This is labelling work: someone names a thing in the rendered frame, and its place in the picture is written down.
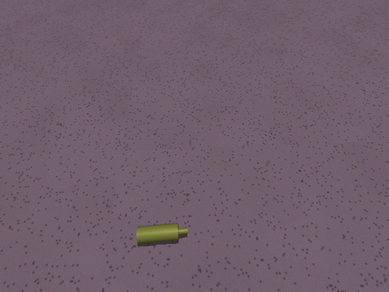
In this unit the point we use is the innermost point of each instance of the bottle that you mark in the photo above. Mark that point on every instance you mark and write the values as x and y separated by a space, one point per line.
159 233

